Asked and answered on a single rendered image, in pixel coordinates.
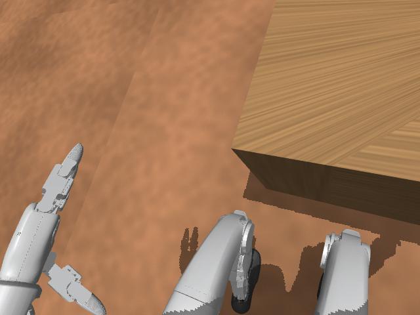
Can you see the left robot foot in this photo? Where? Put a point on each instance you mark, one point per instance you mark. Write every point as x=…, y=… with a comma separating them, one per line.
x=242, y=306

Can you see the left robot hand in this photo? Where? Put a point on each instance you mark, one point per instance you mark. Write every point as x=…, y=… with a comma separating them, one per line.
x=29, y=251

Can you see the left robot arm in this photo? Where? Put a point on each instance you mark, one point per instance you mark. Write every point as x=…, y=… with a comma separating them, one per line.
x=16, y=297

